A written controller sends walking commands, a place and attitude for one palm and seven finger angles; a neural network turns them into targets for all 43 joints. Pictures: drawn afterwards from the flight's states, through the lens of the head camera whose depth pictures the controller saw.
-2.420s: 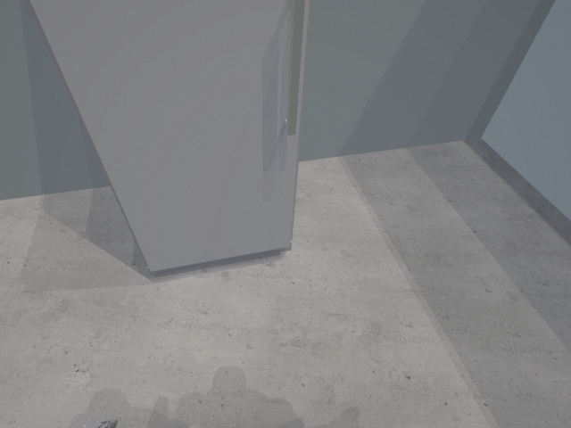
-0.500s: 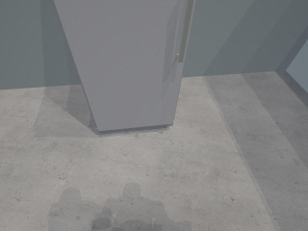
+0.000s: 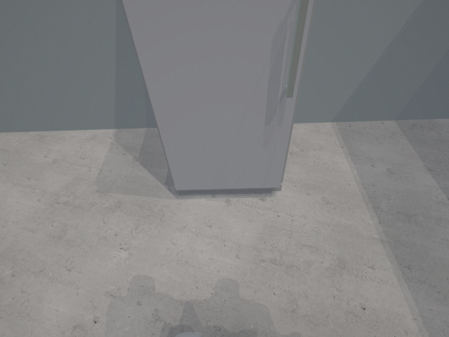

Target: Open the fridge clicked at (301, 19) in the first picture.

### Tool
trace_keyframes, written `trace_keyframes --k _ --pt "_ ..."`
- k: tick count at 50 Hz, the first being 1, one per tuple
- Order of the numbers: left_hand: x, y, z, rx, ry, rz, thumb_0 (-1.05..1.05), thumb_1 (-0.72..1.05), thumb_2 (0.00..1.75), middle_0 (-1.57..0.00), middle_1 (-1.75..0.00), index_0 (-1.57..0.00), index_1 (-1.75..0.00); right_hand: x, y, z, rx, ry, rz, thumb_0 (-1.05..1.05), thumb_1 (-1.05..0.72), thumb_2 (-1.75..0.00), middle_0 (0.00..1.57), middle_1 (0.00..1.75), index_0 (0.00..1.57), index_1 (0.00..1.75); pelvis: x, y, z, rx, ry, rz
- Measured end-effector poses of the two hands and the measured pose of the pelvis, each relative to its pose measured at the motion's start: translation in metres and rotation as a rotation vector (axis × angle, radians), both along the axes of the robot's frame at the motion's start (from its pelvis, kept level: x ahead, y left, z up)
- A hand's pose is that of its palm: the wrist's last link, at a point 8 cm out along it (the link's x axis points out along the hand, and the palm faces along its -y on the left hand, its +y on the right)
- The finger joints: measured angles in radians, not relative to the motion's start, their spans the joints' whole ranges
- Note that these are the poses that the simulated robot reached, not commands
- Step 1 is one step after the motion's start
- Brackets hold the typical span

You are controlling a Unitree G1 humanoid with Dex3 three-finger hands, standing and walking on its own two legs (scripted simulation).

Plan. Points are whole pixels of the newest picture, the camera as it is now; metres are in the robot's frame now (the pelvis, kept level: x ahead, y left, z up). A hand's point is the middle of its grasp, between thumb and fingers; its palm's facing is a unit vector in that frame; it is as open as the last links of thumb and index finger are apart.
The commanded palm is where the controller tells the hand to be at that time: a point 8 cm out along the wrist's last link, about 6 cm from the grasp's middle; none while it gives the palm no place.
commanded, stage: take the last steps up to it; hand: right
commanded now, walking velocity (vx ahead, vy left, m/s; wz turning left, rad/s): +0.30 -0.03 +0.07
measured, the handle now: (295, 44) +0.93 -0.18 +0.09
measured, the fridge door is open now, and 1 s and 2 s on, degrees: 0 0 0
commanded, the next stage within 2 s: come to a stop and stand still in 1.20 s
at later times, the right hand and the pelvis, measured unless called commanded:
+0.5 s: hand out of the picture +0.02 -0.17 -0.18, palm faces +0.06 +0.99 -0.13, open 7.4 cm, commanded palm none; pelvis +0.09 -0.02 -0.01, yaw +1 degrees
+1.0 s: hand (334, 242) +0.38 -0.24 -0.16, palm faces -0.05 +0.98 -0.18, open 7.4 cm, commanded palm none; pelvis +0.27 -0.08 +0.00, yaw +4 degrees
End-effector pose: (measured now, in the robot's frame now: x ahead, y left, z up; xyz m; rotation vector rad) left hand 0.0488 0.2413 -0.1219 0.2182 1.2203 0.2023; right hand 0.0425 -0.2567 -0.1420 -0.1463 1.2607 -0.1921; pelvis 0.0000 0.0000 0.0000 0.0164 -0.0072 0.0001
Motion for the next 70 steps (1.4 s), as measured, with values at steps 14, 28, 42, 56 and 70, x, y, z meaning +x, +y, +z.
trace_keyframes --k 14,28,42,56,70 --pt "-0.067 0.002 -0.033 -0.104 0.212 0.098 0.0 0.91 0.9 -0.2 -0.3 -0.2 -0.3 0.013 0.041 0.003 0.017 -0.013 0.051 0.01 -0.91 -0.89 0.2 0.3 0.2 0.3 0.027 0.01 -0.007 0.004 -0.007 0.032" --pt "0.103 -0.037 -0.019 -0.046 0.039 0.011 0.01 0.91 0.9 -0.2 -0.29 -0.2 -0.3 -0.019 0.014 -0.024 0.12 0.316 -0.063 0.01 -0.91 -0.89 0.2 0.3 0.2 0.3 0.119 -0.041 -0.018 0.012 0.002 0.009" --pt "0.147 -0.106 -0.014 -0.085 0.071 0.115 0.0 0.93 0.9 -0.2 -0.3 -0.2 -0.3 0.216 -0.063 0.001 0.027 -0.001 0.062 0.01 -0.92 -0.89 0.19 0.3 0.19 0.3 0.211 -0.083 0.002 -0.028 -0.004 0.055" --pt "0.16 -0.111 -0.034 -0.198 0.32 0.253 0.0 0.91 0.9 -0.2 -0.3 -0.2 -0.3 0.399 0.004 0.003 0.047 -0.109 0.197 0.01 -0.91 -0.89 0.19 0.3 0.19 0.3 0.324 -0.049 -0.011 -0.04 0.007 0.076" --pt "0.385 -0.046 -0.02 -0.066 0.044 0.097 0.0 0.92 0.9 -0.2 -0.29 -0.2 -0.3 0.404 -0.01 -0.002 0.013 0.041 0.061 -0.02 -0.94 -0.89 0.2 0.3 0.2 0.3 0.413 -0.04 -0.002 0.012 0.006 0.055"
